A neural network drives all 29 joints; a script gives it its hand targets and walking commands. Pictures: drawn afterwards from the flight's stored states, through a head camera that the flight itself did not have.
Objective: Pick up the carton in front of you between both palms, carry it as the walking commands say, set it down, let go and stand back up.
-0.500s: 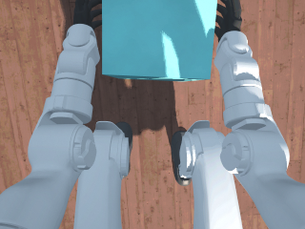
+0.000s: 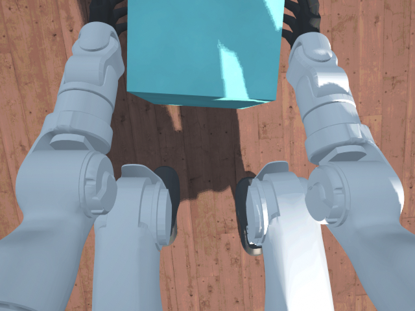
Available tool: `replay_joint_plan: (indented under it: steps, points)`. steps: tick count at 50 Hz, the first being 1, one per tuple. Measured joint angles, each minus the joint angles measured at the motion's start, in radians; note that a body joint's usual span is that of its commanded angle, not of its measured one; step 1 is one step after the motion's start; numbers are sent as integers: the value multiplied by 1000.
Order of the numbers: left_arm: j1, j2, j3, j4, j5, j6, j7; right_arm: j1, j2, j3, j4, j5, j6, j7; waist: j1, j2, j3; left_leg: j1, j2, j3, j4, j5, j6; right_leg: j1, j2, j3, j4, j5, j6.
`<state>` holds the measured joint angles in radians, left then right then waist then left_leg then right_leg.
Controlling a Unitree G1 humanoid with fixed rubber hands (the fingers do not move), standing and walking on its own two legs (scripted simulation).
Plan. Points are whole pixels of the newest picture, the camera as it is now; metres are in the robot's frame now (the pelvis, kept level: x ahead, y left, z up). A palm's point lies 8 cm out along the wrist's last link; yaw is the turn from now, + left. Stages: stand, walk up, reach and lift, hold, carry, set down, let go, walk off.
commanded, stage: set down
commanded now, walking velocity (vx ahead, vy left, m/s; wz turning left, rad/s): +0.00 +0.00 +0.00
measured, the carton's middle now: (202, 47) +0.52 +0.03 -0.23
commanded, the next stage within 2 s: let go in 1.96 s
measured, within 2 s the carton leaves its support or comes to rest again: rests again in 0.04 s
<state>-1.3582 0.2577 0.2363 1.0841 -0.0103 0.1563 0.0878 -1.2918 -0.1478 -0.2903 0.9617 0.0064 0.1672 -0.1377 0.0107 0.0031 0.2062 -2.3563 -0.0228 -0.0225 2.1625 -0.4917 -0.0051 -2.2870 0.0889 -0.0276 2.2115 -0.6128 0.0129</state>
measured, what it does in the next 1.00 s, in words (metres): stands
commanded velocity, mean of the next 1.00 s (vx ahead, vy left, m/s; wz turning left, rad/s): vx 0.00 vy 0.00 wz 0.00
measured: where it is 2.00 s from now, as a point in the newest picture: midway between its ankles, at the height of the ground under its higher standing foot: (209, 224)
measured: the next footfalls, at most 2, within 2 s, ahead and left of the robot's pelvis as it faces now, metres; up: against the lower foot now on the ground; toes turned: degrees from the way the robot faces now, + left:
none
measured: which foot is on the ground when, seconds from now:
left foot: down 0.00-1.00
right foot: down 0.00-1.00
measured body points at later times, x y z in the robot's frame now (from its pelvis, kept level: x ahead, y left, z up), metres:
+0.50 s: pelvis +0.00 +0.00 -0.01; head +0.35 +0.01 +0.27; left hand +0.54 +0.18 -0.17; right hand +0.54 -0.13 -0.17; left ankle +0.13 +0.12 -0.33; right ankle +0.10 -0.11 -0.33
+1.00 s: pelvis +0.00 +0.00 +0.00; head +0.36 +0.01 +0.26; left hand +0.53 +0.22 -0.18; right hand +0.54 -0.17 -0.17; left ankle +0.13 +0.12 -0.33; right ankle +0.10 -0.11 -0.33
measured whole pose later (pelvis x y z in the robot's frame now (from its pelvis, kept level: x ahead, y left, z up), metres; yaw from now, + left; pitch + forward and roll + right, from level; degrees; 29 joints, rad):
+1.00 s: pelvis +0.00 +0.00 +0.00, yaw +0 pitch +35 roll -1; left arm -1.32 0.41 0.08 1.08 -0.26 0.01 0.09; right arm -1.28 -0.33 -0.08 0.99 0.24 0.04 -0.12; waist 0.00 -0.01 0.34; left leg -2.29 -0.02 -0.01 2.20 -0.52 0.00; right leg -2.22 0.09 -0.02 2.26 -0.64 0.02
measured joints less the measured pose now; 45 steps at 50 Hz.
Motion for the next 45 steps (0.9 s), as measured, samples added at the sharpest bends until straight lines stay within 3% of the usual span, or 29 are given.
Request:
replay_joint_plan:
  steps: [8,23,32,35,39,45]
  points:
    - [-21,22,8,41,-2,-23,-21,-24,-8,-2,24,-6,-9,41,-9,0,35,10,2,7,16,-5,8,11,3,6,15,-7,7]
    - [-50,31,49,76,27,-41,-54,-66,-13,-80,58,-94,-21,118,-15,4,83,28,0,15,24,3,16,32,2,14,26,-4,13]
    - [-68,42,56,103,33,-71,-69,-85,-22,-86,88,-112,-52,132,-14,2,116,44,1,14,29,6,11,47,3,12,31,0,15]
    - [-74,58,14,136,-5,-105,-55,-89,-50,-33,128,-75,-86,99,-12,2,144,57,1,13,31,5,8,60,3,12,34,0,17]
    - [-54,104,-55,159,-108,-140,-16,-67,-114,63,162,45,-123,47,-12,3,178,70,1,17,35,-2,9,72,2,15,40,-9,17]
    - [8,155,-144,87,-227,-159,-7,-18,-179,184,108,196,-144,29,-13,-4,184,73,3,17,44,-21,8,73,3,14,49,-25,11]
